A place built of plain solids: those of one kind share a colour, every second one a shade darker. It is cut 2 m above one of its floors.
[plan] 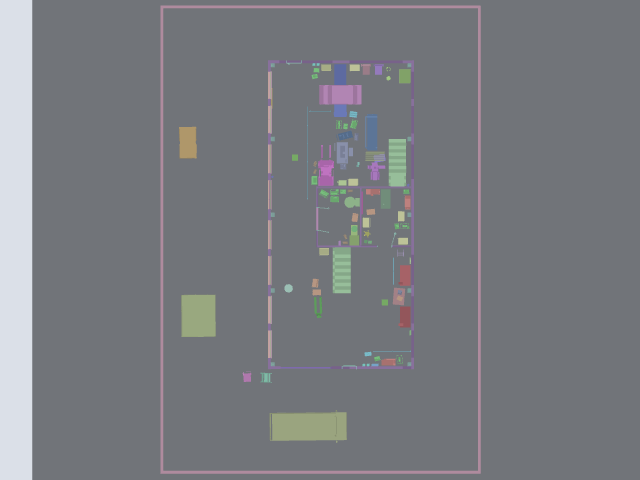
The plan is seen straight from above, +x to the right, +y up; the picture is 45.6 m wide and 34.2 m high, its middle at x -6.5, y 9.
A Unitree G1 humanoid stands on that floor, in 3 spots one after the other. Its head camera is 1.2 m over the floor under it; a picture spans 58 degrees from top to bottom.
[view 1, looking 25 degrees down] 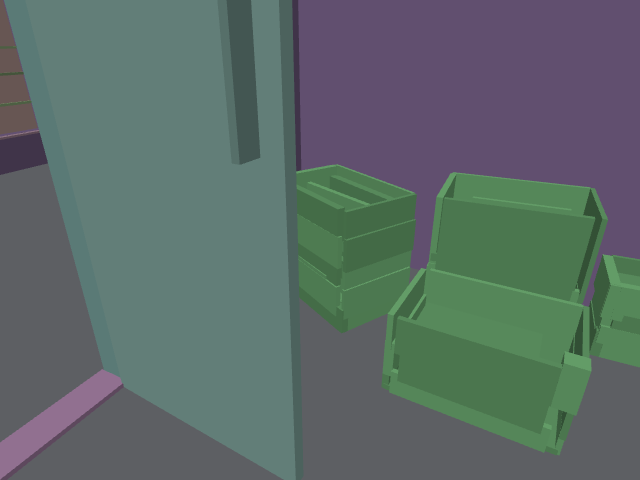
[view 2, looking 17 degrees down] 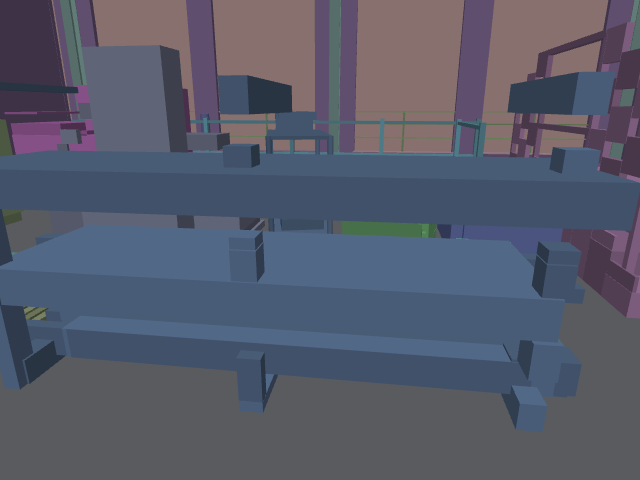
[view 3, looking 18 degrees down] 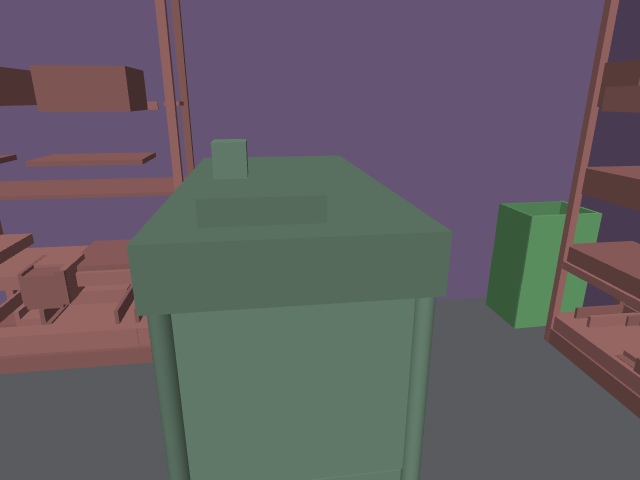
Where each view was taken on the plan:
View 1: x -5.40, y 10.50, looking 117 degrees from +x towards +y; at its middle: euro_bin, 1.90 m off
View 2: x -0.98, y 17.16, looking -172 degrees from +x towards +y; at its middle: bar_rack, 2.15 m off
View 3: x -1.90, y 10.35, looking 82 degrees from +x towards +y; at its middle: packing_desk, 0.93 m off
